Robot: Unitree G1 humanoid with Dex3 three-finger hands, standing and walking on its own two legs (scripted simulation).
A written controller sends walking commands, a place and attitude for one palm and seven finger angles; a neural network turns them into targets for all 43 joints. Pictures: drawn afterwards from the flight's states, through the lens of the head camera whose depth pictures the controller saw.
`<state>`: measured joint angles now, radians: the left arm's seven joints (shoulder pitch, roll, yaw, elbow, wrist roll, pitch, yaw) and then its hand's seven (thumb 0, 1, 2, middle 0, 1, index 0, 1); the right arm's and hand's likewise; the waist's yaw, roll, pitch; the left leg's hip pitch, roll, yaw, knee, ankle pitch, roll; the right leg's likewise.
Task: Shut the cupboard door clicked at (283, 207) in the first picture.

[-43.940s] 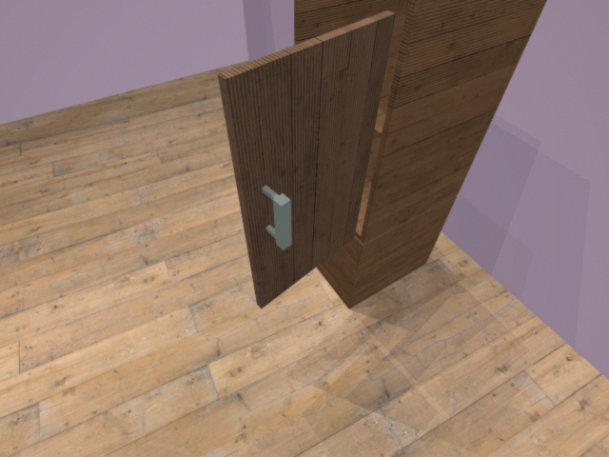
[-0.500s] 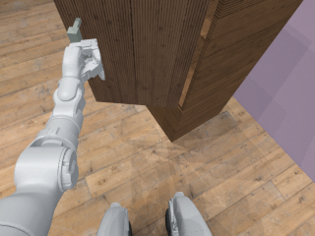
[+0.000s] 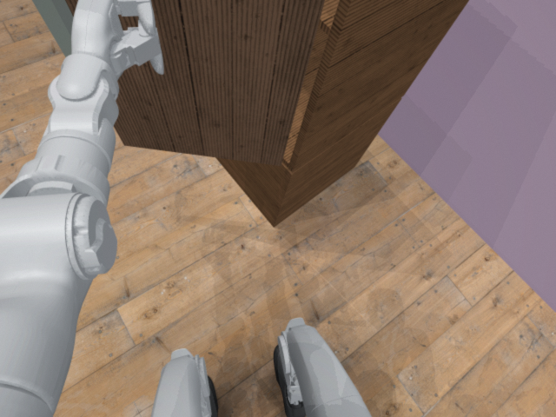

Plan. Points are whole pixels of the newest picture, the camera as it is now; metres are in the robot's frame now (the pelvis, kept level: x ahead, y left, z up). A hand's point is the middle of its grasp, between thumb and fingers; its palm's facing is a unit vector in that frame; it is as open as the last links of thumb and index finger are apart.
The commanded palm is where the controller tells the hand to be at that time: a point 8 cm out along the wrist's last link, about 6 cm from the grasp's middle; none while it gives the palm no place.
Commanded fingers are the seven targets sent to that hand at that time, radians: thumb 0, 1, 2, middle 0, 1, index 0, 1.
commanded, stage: push the door shut along its arc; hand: left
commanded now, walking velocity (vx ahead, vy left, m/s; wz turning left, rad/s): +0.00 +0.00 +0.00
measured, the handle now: (73, 24) +0.63 +0.15 +0.10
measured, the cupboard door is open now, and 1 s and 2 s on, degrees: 46 38 38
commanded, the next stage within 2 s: pull the fist back off the door in 0.28 s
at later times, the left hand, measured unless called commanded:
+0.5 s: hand (150, 21) +0.62 +0.05 +0.11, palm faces -0.05 -0.99 +0.11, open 2.8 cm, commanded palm +0.61 +0.07 +0.10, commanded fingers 0.00 0.90 0.90 -1.30 -1.50 -1.30 -1.50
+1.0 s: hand (167, 49) +0.57 +0.04 +0.10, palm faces +0.15 -0.99 -0.02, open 3.1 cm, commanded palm +0.52 +0.08 +0.10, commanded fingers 0.00 0.90 0.90 -1.30 -1.50 -1.30 -1.50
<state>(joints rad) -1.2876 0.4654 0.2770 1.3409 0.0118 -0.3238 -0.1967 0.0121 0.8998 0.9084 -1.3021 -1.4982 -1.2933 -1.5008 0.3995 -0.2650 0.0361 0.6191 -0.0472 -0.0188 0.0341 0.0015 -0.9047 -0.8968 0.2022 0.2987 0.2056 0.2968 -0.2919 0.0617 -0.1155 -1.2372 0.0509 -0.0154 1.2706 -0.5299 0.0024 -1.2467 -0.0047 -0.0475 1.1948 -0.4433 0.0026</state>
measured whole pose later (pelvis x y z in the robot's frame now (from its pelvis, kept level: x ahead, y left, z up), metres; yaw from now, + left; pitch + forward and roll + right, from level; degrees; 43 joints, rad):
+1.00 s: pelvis +0.02 -0.01 +0.03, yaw +0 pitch +26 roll -1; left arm -1.08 0.20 0.28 1.24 0.08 -0.45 0.33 0.01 0.90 0.90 -1.30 -1.50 -1.30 -1.50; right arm 0.47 -0.23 -0.02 0.67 -0.11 -0.01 0.12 0.00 -0.90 -0.90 0.20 0.30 0.21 0.30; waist -0.22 0.05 -0.14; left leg -1.07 0.05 0.01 1.12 -0.51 -0.01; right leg -1.10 0.00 -0.03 1.08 -0.43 0.00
